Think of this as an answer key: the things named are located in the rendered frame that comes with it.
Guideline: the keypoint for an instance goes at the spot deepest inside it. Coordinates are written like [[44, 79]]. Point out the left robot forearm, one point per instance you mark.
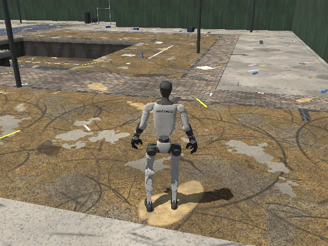
[[137, 132]]

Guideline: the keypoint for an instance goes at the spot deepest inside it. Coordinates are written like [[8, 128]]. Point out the robot right hand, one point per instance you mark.
[[192, 146]]

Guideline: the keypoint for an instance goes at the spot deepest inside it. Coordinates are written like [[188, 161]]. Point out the robot left upper arm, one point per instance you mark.
[[145, 115]]

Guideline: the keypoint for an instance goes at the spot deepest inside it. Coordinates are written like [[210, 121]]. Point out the right robot forearm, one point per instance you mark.
[[190, 135]]

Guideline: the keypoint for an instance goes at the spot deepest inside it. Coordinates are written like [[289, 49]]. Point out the robot left hand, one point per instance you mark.
[[135, 141]]

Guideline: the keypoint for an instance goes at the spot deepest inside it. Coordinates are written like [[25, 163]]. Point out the robot right shin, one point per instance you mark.
[[174, 186]]

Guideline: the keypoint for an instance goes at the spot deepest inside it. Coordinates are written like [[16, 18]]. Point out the robot right upper arm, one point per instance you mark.
[[184, 117]]

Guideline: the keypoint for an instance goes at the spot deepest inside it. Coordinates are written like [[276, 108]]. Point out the robot left foot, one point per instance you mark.
[[148, 206]]

